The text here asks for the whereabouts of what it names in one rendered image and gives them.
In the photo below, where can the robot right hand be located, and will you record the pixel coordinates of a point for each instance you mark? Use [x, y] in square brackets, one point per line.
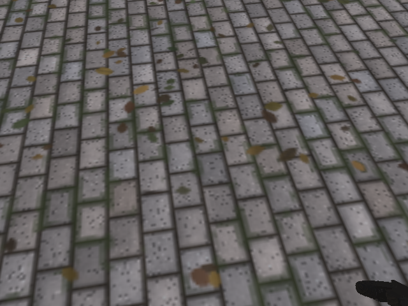
[394, 293]

